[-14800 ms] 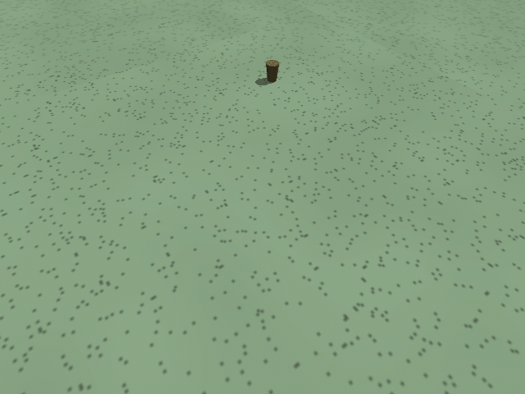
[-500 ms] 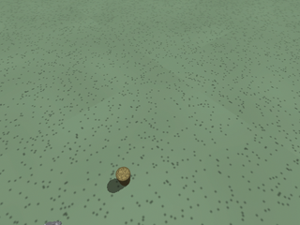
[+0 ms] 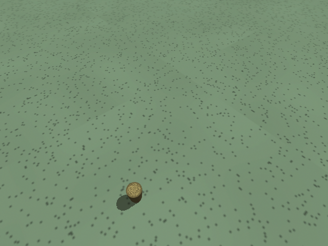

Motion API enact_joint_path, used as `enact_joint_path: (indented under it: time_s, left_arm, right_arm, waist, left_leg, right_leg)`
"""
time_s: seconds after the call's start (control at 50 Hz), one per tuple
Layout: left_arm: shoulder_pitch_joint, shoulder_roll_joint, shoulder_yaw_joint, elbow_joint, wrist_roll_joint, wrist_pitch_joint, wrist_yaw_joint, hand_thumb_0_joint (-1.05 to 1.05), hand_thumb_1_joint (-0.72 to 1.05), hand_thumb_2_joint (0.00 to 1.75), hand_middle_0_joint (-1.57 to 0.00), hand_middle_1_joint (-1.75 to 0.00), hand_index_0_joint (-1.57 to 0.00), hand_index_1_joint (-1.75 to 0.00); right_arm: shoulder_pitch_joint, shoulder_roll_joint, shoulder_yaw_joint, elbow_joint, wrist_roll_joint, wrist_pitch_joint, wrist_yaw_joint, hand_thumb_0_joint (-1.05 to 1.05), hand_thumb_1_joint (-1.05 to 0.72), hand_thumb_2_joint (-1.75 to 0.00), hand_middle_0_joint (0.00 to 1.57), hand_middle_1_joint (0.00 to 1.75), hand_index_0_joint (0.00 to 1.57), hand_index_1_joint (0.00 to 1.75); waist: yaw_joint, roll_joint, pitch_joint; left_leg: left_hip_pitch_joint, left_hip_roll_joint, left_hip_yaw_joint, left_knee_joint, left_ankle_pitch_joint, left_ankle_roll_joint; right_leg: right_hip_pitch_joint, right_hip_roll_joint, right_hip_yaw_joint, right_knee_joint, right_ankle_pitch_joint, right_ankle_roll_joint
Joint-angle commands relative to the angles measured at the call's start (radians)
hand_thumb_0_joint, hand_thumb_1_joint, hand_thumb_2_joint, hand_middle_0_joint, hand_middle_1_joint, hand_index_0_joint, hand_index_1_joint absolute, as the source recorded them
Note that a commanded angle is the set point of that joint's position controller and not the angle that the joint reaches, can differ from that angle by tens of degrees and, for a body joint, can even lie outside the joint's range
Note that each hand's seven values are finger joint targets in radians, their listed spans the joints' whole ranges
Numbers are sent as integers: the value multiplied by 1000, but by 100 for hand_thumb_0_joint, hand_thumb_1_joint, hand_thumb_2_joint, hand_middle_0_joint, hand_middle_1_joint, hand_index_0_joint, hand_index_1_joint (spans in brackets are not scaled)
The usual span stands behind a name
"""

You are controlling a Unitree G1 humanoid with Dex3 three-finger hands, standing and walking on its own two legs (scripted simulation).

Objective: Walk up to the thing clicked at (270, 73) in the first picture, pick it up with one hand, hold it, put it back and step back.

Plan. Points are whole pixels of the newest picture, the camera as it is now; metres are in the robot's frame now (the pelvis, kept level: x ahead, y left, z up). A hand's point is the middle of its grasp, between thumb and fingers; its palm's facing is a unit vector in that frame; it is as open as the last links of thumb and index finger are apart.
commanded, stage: stand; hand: left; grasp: from the side
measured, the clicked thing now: (135, 193) +0.49 +0.19 -0.72
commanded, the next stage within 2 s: rise first in 0.54 s
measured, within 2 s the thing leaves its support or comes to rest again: neither
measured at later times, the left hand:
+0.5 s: hand out of the picture +0.08 +0.25 -0.16, palm faces -0.02 -0.94 -0.35, open 7.3 cm
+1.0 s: hand (76, 243) +0.15 +0.26 -0.17, palm faces -0.05 -0.92 -0.39, open 11.1 cm
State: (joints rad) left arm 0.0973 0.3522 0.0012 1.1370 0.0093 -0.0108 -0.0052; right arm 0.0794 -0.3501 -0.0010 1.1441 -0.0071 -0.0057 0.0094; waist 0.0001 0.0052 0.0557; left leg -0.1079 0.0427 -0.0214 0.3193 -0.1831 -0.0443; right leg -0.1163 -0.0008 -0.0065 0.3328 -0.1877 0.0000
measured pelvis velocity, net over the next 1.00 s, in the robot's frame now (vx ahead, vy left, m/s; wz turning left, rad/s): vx -0.01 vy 0.01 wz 0.00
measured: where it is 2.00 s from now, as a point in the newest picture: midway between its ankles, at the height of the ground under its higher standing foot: outside the picture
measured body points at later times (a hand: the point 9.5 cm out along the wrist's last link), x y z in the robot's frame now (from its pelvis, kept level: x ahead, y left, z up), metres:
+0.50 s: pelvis +0.00 +0.00 +0.00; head +0.02 +0.00 +0.45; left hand +0.08 +0.30 -0.13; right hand +0.08 -0.30 -0.13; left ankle -0.01 +0.15 -0.75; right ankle +0.00 -0.12 -0.75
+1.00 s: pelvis -0.01 +0.01 -0.03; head +0.04 +0.01 +0.42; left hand +0.15 +0.30 -0.14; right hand +0.09 -0.25 -0.15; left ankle -0.01 +0.15 -0.75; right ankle +0.00 -0.12 -0.75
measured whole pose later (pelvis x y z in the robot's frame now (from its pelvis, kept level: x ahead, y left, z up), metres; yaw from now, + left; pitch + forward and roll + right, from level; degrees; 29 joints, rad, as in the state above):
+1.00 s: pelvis -0.01 +0.01 -0.03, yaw +0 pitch +7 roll +0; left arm 0.01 0.31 0.13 0.92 0.16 0.10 -0.01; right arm 0.24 -0.24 -0.03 0.74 0.03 -0.04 -0.02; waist -0.02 0.01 -0.03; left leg -0.47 0.03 -0.03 0.67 -0.33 -0.03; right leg -0.47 -0.01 0.00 0.67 -0.32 0.01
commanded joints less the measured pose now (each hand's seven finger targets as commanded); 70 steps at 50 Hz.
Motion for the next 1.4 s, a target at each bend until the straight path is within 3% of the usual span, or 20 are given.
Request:
enact_joint_path:
  time_s: [0.0, 0.12, 0.3, 0.44, 0.6, 0.62, 0.64, 0.66, 0.68, 0.7, 0.74, 0.76, 0.8, 0.84, 0.9, 0.94, 0.98, 1.04, 1.2, 1.38]
  left_arm:
    - [-46, 223, 42, -61, -5, -25, 13, 0, 90, 90, -20, -30, -20, -30]
    - [-42, 221, 41, -55, -5, -21, 11, 0, 90, 90, -20, -30, -20, -30]
    - [-44, 217, 38, -66, -4, -25, 14, 0, 90, 90, -20, -30, -20, -30]
    - [-37, 218, 38, -62, -6, -21, 12, 0, 90, 90, -20, -30, -20, -30]
    - [-30, 219, 37, -66, -4, -24, 13, 0, 90, 90, -20, -30, -20, -30]
    - [-31, 218, 37, -65, -4, -23, 13, 0, 82, 95, -12, -38, -12, -38]
    - [-382, 26, 37, -416, -45, -110, 23, 0, 74, 97, -19, -46, -17, -46]
    - [-438, 94, 67, -305, -36, -96, 28, 0, 66, 93, -23, -54, -20, -54]
    - [-262, 206, 140, -134, -13, -58, 33, 0, 58, 93, -22, -61, -19, -62]
    - [-196, 190, 144, -94, -4, -45, 16, 0, 50, 90, -19, -69, -19, -70]
    - [-279, 231, 163, -169, 35, -55, -7, 0, 34, 88, -16, -85, -17, -83]
    - [-226, 228, 174, -130, 64, -45, -21, 0, 26, 88, -13, -92, -16, -89]
    - [-93, 231, 213, -113, 117, -26, -34, 0, 10, 88, -10, -102, -15, -98]
    - [-59, 207, 219, -208, 130, 2, -20, 0, -6, 87, -7, -108, -12, -103]
    - [-71, 135, 170, -246, 151, 82, 6, 0, -26, 89, -6, -111, -11, -106]
    - [-107, 158, 176, -337, 153, 123, 20, 0, -41, 92, -8, -109, -10, -106]
    - [-58, 126, 169, -358, 152, 154, 28, 0, -47, 90, -9, -112, -12, -109]
    - [-109, 118, 151, -456, 163, 164, 28, 0, -49, 91, -9, -110, -12, -108]
    - [56, 107, 157, -666, 235, 161, 43, 0, -51, 93, -8, -108, -9, -106]
    - [182, 73, 130, -844, 257, 242, 67, 0, -48, 90, -8, -107, -10, -105]
  right_arm:
    - [-32, -209, -38, -57, -1, -21, -15, 0, -90, -90, 20, 30, 20, 30]
    - [-35, -205, -34, -58, 1, -19, -14, 0, -90, -90, 20, 30, 20, 30]
    - [-26, -214, -38, -64, -2, -20, -15, 0, -90, -90, 20, 30, 20, 30]
    - [-23, -213, -35, -60, 1, -19, -14, 0, -90, -90, 20, 30, 20, 30]
    - [-13, -215, -38, -64, -1, -21, -16, 0, -90, -90, 20, 30, 20, 30]
    - [-14, -217, -37, -63, -1, -20, -17, 0, -95, -93, 20, 30, 20, 30]
    - [15, -34, -1, -338, 60, -70, -34, 0, -103, -94, 20, 30, 20, 30]
    - [70, -66, -6, -278, 59, -70, -44, 0, -97, -92, 20, 30, 20, 30]
    - [89, -102, -20, -265, 55, -60, -50, 0, -97, -92, 20, 30, 20, 30]
    - [99, -100, -36, -291, 55, -52, -48, 0, -95, -91, 20, 30, 20, 30]
    - [119, -101, -64, -337, 43, -66, -56, 0, -94, -91, 20, 30, 20, 30]
    - [120, -98, -73, -363, 35, -71, -54, 0, -95, -91, 20, 30, 20, 30]
    - [155, -93, -93, -394, 23, -71, -44, 0, -96, -91, 20, 30, 20, 30]
    - [148, -76, -95, -456, 24, -74, -41, 0, -93, -90, 20, 30, 20, 30]
    - [120, -70, -89, -517, 35, -76, -38, 0, -93, -90, 20, 30, 20, 30]
    - [100, -67, -92, -560, 38, -80, -35, 0, -91, -90, 20, 30, 20, 30]
    - [113, -57, -90, -572, 36, -88, -32, 0, -93, -91, 20, 30, 20, 30]
    - [127, -55, -93, -589, 34, -110, -34, 0, -93, -91, 20, 30, 20, 30]
    - [145, -42, -98, -645, 21, -155, -44, 0, -91, -90, 20, 30, 20, 30]
    - [136, -28, -91, -708, 18, -173, -55, 0, -91, -90, 20, 30, 20, 30]
  waist:
    - [-6, -8, -100]
    - [-3, -12, -70]
    - [-3, -4, -111]
    - [-1, 8, -75]
    - [-1, -5, -99]
    - [-1, -1, -101]
    - [-121, 37, -26]
    - [-85, -10, -70]
    - [-59, -37, -47]
    - [-37, -42, -55]
    - [-34, -52, -174]
    - [-31, -32, -208]
    - [22, -6, -293]
    - [39, 41, -344]
    - [11, 14, -247]
    - [1, -9, -250]
    - [-5, -23, -239]
    - [-24, -25, -239]
    - [-19, 71, -354]
    - [-33, 53, -387]
  left_leg:
    - [21, 92, -55, -36, 181, 46]
    - [1, 84, -58, -47, 114, 45]
    - [27, 92, -56, -28, 207, 47]
    - [5, 84, -55, -47, 122, 44]
    - [25, 92, -56, -36, 201, 46]
    - [31, 92, -52, -35, 188, 49]
    - [-112, -58, 76, 48, 28, 53]
    - [-117, -57, 69, 64, 10, 59]
    - [-158, -63, 69, 85, -14, 60]
    - [-182, -58, 72, 117, -1, 60]
    - [-186, -55, 61, 162, 32, 62]
    - [-214, -60, 56, 196, 52, 59]
    - [-257, -69, 51, 256, 108, 50]
    - [-249, -75, 57, 258, 111, 43]
    - [-297, -68, 49, 262, 50, 41]
    - [-326, -60, 42, 288, 4, 44]
    - [-360, -57, 41, 314, -18, 46]
    - [-401, -53, 39, 370, -54, 46]
    - [-459, -36, 19, 516, 7, 36]
    - [-551, -28, 0, 615, 2, 44]
  right_leg:
    - [27, -126, 88, -42, 191, -18]
    - [5, -123, 89, -61, 107, -15]
    - [37, -129, 81, -45, 228, -17]
    - [10, -123, 88, -65, 127, -18]
    - [36, -126, 82, -45, 209, -20]
    - [30, -128, 86, -47, 204, -20]
    - [-186, -17, 4, 5, 103, -1]
    - [-145, -18, -4, 17, 66, 6]
    - [-157, -9, -16, 27, 14, 1]
    - [-175, -7, -19, 52, 12, -2]
    - [-171, -9, -14, 113, 58, -1]
    - [-183, -11, -13, 157, 88, -3]
    - [-173, -7, -17, 220, 122, -11]
    - [-156, -5, -13, 234, 113, -11]
    - [-237, 2, -24, 226, 41, -11]
    - [-273, 4, -27, 244, -10, -9]
    - [-308, 7, -30, 270, -38, -8]
    - [-387, 7, -27, 323, -72, -5]
    - [-496, 8, -28, 502, -28, -13]
    - [-578, 11, -33, 586, -37, -13]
